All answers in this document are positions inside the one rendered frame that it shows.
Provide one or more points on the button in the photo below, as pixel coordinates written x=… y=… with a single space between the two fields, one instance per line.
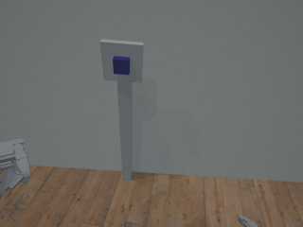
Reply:
x=121 y=65

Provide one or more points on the panel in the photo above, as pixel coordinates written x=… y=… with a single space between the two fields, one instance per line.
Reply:
x=134 y=51

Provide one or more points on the robot right hand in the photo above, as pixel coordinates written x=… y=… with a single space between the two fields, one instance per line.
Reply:
x=246 y=222

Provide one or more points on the robot left hand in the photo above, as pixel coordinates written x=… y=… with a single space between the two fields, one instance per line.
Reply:
x=13 y=159

